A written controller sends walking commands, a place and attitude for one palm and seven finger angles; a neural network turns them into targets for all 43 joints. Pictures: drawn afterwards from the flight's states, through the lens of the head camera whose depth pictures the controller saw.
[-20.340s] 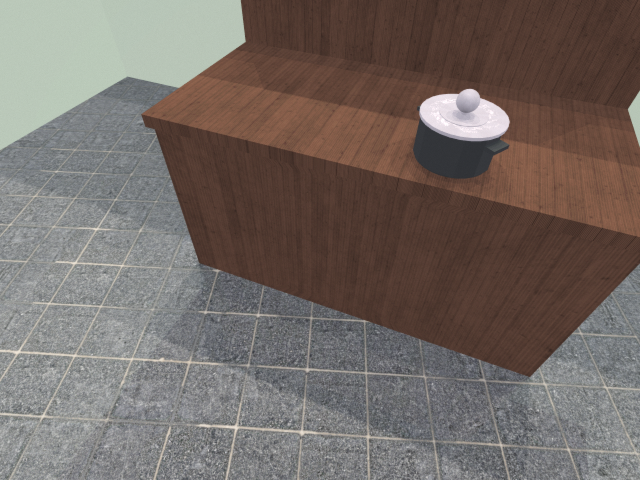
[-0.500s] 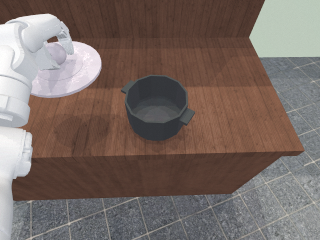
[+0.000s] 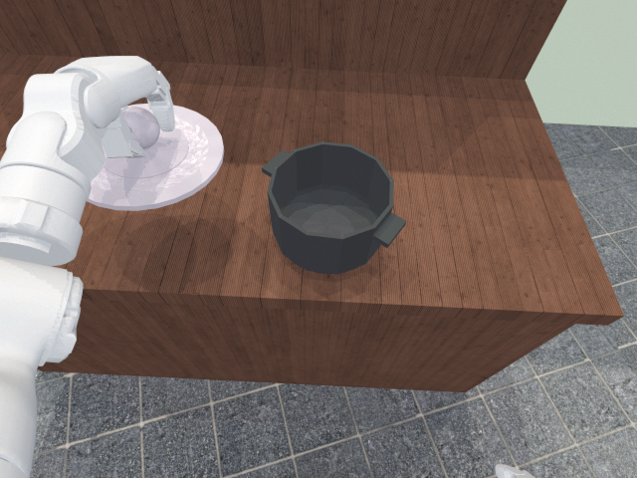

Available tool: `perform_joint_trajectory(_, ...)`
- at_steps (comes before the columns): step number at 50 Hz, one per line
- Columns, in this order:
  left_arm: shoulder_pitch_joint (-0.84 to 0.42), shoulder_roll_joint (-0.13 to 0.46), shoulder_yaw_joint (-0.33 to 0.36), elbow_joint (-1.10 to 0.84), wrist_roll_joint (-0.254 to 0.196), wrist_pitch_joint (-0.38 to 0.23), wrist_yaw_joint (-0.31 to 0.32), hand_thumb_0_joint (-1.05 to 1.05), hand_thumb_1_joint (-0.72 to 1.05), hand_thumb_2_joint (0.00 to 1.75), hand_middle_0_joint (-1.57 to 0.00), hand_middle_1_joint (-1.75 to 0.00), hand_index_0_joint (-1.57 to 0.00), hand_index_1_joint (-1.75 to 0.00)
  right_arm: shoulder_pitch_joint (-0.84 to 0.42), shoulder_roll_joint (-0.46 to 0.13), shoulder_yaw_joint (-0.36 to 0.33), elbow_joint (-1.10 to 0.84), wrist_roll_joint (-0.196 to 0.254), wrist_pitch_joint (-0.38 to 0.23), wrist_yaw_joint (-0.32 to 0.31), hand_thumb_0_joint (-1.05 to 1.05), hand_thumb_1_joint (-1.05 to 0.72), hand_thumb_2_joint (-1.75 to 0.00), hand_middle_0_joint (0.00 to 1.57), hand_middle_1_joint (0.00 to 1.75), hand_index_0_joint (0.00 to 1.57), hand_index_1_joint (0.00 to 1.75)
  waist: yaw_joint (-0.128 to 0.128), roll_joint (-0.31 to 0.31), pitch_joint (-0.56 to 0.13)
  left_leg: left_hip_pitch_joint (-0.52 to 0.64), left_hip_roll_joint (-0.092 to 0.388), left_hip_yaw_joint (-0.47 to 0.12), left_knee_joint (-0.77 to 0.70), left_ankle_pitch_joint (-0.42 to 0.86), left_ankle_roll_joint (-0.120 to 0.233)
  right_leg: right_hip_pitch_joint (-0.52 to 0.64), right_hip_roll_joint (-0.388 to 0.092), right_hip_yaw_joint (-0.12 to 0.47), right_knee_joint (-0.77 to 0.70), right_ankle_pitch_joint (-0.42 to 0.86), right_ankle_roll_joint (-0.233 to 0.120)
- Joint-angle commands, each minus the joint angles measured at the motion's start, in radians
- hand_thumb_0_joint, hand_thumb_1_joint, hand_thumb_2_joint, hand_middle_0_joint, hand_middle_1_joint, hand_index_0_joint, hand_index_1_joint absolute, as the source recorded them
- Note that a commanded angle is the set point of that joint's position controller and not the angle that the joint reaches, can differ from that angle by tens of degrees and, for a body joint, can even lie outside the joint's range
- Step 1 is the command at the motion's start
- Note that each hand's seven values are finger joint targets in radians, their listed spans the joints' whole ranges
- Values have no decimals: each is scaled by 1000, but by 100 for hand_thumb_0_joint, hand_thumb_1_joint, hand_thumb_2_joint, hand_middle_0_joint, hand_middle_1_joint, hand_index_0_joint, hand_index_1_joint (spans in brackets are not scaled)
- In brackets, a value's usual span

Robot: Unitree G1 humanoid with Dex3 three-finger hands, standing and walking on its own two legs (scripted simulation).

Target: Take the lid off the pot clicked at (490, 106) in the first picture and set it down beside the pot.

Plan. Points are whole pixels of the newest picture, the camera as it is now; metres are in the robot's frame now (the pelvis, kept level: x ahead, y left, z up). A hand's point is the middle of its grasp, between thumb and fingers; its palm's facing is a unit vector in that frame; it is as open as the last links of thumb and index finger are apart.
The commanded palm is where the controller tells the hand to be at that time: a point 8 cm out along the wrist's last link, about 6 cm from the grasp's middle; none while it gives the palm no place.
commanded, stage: lower the lid onto the table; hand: left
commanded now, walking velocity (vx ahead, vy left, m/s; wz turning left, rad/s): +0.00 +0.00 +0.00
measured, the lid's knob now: (137, 128) +0.50 +0.24 +0.13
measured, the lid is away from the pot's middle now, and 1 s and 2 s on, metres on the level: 0.25 0.25 0.24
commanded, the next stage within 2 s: none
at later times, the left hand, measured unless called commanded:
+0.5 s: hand (150, 136) +0.50 +0.23 +0.12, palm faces -0.39 -0.10 -0.92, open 7.9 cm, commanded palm +0.50 +0.23 +0.20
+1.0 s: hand (146, 172) +0.47 +0.23 +0.09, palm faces -0.45 -0.07 -0.89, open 7.9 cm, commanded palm +0.50 +0.23 +0.16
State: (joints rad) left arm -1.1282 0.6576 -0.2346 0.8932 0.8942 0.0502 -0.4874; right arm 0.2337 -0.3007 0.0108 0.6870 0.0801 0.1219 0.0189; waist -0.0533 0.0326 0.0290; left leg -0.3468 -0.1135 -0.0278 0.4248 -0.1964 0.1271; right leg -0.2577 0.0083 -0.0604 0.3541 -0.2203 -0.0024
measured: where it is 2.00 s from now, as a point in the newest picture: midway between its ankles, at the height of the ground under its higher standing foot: outside the picture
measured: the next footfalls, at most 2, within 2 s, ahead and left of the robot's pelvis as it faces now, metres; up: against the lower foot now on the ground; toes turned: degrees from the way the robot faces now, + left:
none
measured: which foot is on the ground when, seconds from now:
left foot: down 0.00-1.00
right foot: down 0.00-1.00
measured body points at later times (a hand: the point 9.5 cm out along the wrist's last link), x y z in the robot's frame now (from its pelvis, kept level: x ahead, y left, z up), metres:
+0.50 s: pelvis +0.01 -0.01 +0.00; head +0.09 -0.02 +0.44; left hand +0.51 +0.23 +0.17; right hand +0.02 -0.29 -0.13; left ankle +0.00 +0.03 -0.74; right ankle -0.03 -0.13 -0.74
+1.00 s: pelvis +0.00 -0.02 +0.00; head +0.08 -0.01 +0.44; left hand +0.48 +0.23 +0.14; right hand +0.06 -0.30 -0.13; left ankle +0.00 +0.03 -0.74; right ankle -0.03 -0.13 -0.74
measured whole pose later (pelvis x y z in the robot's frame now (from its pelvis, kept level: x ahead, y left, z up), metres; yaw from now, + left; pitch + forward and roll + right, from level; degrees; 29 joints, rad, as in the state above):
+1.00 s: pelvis +0.00 -0.02 +0.00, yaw -2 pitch +9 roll -2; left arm -1.00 0.69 -0.14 0.99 0.89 -0.09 -0.41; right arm 0.24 -0.31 0.01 0.69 0.09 0.15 -0.01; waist -0.07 0.03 0.02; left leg -0.40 -0.08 0.00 0.49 -0.23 0.11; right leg -0.32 0.04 -0.03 0.41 -0.24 -0.01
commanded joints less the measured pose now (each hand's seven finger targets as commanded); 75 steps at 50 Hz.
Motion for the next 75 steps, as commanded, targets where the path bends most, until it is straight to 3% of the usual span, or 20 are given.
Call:
perform_joint_trajectory(1,-655,293,149,-208,7,-27,85,0,58,104,-85,-101,-85,-100,88,-176,-58,-52,-2,-25,-15,0,-90,-90,20,30,20,30,-46,87,-519,491,93,-122,30,456,-97,-87,60,16,-9,227,-44)
perform_joint_trajectory(4,-651,250,116,-158,-7,-26,86,0,58,104,-85,-101,-85,-100,95,-180,-60,-38,3,-24,-18,0,-90,-90,20,30,20,30,-55,63,-479,458,96,-116,22,421,-90,-103,57,12,-5,224,-41)
perform_joint_trajectory(9,-637,339,182,-160,21,-47,111,0,58,104,-85,-101,-85,-100,106,-183,-59,-48,-2,-22,-18,0,-90,-90,20,30,20,30,-38,78,-525,444,93,-108,34,472,-88,-59,59,20,8,273,-44)
perform_joint_trajectory(11,-619,270,134,-127,25,-45,109,0,58,104,-85,-101,-85,-100,110,-179,-63,-46,0,-20,-17,0,-90,-90,20,30,20,30,-51,92,-496,453,97,-112,40,497,-92,-99,62,17,4,258,-42)
perform_joint_trajectory(14,-504,395,243,-35,26,-55,117,0,58,104,-85,-101,-85,-100,133,-191,-59,-49,1,-16,-19,0,-90,-90,20,30,20,30,-33,15,-481,384,94,-93,43,469,-73,-43,63,22,14,294,-38)
perform_joint_trajectory(18,-568,329,179,-178,31,-77,114,0,58,104,-85,-101,-85,-100,120,-181,-70,-69,-4,-8,-15,0,-90,-90,20,30,20,30,-36,109,-548,456,99,-97,63,593,-77,-56,58,27,15,339,-39)
perform_joint_trajectory(19,-553,387,234,-206,36,-79,120,0,58,104,-85,-101,-85,-100,124,-186,-74,-68,-6,-4,-11,0,-90,-90,20,30,20,30,-31,119,-554,484,106,-108,70,629,-80,-58,64,31,16,335,-38)
perform_joint_trajectory(20,-508,376,231,-173,38,-83,120,0,58,104,-85,-101,-85,-100,122,-184,-72,-75,-6,-2,-11,0,-90,-90,20,30,20,30,-35,123,-539,481,102,-108,73,633,-79,-68,67,32,14,329,-38)
perform_joint_trajectory(23,-385,455,300,-87,14,-105,123,0,58,104,-85,-101,-85,-100,132,-190,-64,-78,-2,2,-16,0,-90,-90,20,30,20,30,-21,49,-513,384,92,-75,67,557,-52,-2,56,41,21,382,-34)
perform_joint_trajectory(27,-468,340,195,-189,13,-96,113,0,58,104,-85,-101,-85,-100,114,-185,-74,-73,6,16,-14,0,-90,-90,20,30,20,30,-47,101,-482,433,101,-81,69,559,-52,-70,60,34,11,350,-28)
perform_joint_trajectory(31,-423,454,298,-229,9,-126,124,0,58,104,-85,-101,-85,-100,119,-187,-71,-83,-1,16,-15,0,-90,-90,20,30,20,30,-33,105,-556,477,102,-92,87,622,-53,-46,64,41,23,362,-29)
perform_joint_trajectory(36,-380,357,229,-146,-13,-126,120,0,58,104,-85,-101,-85,-100,112,-184,-70,-64,5,24,-17,0,-90,-90,20,30,20,30,-49,66,-453,413,100,-73,80,529,-44,-90,60,34,19,334,-26)
perform_joint_trajectory(44,-486,310,174,-203,-9,-134,130,0,58,104,-85,-101,-85,-100,100,-184,-71,-55,6,25,-25,0,-90,-90,20,30,20,30,-59,126,-502,458,104,-80,90,485,-51,-137,59,34,30,281,-30)
perform_joint_trajectory(48,-449,375,229,-139,-17,-150,141,0,58,104,-85,-101,-85,-100,113,-191,-62,-49,8,13,-37,0,-90,-90,20,30,20,30,-48,49,-502,393,98,-66,79,393,-39,-106,55,36,36,281,-34)
perform_joint_trajectory(51,-488,297,160,-110,-8,-139,152,0,58,104,-85,-101,-85,-100,115,-189,-63,-32,13,14,-39,0,-90,-90,20,30,20,30,-67,74,-456,381,102,-69,72,363,-46,-153,57,29,39,243,-33)
perform_joint_trajectory(58,-433,394,250,-54,27,-158,191,0,58,104,-85,-101,-85,-100,144,-191,-62,-43,2,2,-42,0,-90,-90,20,30,20,30,-45,76,-523,376,104,-79,86,417,-61,-136,61,33,56,254,-41)
perform_joint_trajectory(63,-436,310,192,-33,35,-149,193,0,58,104,-85,-101,-85,-100,168,-194,-72,-33,0,4,-34,0,-90,-90,20,30,20,30,-56,110,-493,404,115,-92,99,478,-78,-215,68,22,58,229,-41)
perform_joint_trajectory(67,-402,437,287,-29,40,-162,206,0,58,104,-85,-101,-85,-100,181,-200,-70,-43,-2,9,-40,0,-90,-90,20,30,20,30,-47,71,-545,364,104,-73,102,440,-62,-138,70,37,65,269,-36)
perform_joint_trajectory(70,-425,383,249,-74,46,-176,205,0,58,104,-85,-101,-85,-100,191,-199,-79,-36,-9,12,-37,0,-90,-90,20,30,20,30,-53,131,-560,433,115,-90,125,559,-78,-192,75,32,67,274,-36)
perform_joint_trajectory(75,-352,433,295,-33,43,-190,219,0,58,104,-85,-101,-85,-100,200,-201,-76,-40,-8,18,-36,0,-90,-90,20,30,20,30,-50,123,-540,398,114,-81,133,556,-76,-198,74,33,79,276,-36)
